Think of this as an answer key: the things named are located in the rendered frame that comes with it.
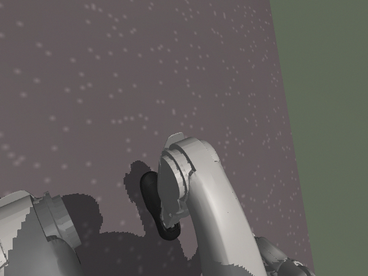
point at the right robot foot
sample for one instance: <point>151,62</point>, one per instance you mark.
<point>149,191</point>

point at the right robot hand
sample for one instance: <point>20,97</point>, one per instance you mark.
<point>271,254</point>

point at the right robot arm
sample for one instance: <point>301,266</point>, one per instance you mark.
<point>293,267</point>

